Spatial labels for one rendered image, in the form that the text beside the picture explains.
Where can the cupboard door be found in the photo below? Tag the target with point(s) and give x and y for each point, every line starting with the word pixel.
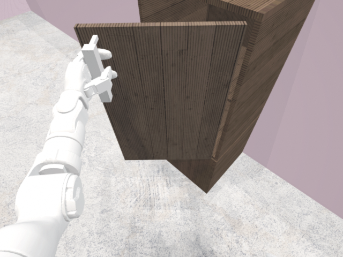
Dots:
pixel 172 85

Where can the left robot upper arm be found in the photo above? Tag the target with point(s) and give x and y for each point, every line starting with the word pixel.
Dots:
pixel 46 204

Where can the robot left forearm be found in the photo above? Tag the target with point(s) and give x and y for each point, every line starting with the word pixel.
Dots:
pixel 65 139

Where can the handle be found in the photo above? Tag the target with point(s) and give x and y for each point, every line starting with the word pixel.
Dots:
pixel 94 63

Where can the robot left hand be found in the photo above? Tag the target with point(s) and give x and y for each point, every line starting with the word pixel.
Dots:
pixel 78 78

